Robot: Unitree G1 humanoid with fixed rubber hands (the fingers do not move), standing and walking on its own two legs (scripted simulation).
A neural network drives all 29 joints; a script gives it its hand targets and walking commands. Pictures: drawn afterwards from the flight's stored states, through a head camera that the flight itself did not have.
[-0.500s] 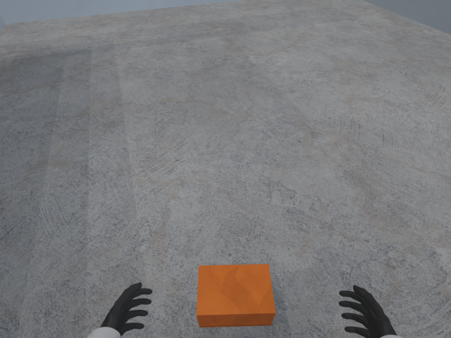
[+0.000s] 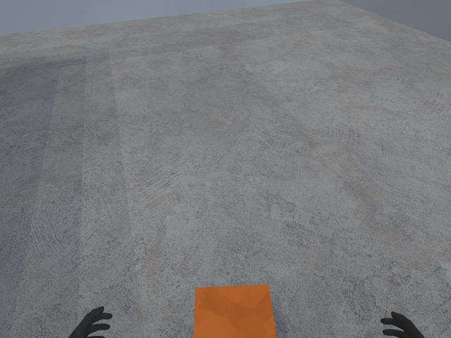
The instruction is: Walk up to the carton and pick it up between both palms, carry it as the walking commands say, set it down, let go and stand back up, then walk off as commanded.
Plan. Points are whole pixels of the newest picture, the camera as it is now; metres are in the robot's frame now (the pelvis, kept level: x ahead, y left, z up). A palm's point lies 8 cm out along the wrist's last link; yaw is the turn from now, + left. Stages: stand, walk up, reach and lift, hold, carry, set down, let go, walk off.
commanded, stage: stand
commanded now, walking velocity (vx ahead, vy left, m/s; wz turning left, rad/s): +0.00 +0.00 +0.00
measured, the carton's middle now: (233, 318) +0.39 +0.01 -0.69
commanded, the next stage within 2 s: walk off in 1.48 s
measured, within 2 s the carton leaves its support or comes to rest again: neither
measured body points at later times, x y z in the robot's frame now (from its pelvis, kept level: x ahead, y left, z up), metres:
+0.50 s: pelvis -0.03 +0.00 +0.01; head -0.07 +0.00 +0.45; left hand +0.10 +0.31 -0.09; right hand +0.08 -0.31 -0.09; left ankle -0.04 +0.11 -0.74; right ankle -0.04 -0.11 -0.74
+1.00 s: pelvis -0.04 -0.01 +0.01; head -0.07 -0.01 +0.46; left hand +0.05 +0.31 -0.10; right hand +0.04 -0.32 -0.11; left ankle -0.04 +0.11 -0.74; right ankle -0.04 -0.11 -0.74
